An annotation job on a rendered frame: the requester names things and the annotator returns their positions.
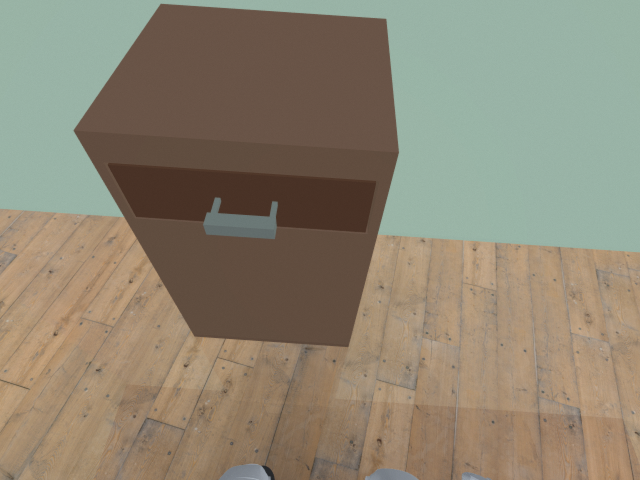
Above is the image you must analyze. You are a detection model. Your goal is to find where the handle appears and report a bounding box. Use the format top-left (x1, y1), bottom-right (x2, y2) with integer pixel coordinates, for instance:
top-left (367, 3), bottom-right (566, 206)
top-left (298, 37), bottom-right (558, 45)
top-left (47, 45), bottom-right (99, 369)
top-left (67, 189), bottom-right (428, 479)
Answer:
top-left (203, 197), bottom-right (278, 239)

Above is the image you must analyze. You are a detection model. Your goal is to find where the cabinet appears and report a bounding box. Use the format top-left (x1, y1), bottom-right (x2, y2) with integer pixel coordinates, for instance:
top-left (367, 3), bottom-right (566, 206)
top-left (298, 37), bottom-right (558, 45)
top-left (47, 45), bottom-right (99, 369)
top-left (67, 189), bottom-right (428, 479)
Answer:
top-left (73, 4), bottom-right (399, 347)

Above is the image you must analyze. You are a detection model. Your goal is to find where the drawer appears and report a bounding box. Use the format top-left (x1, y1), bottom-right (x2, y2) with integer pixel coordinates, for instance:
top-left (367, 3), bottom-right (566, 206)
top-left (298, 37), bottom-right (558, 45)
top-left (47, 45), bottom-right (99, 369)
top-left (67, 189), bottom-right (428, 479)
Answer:
top-left (108, 163), bottom-right (376, 233)

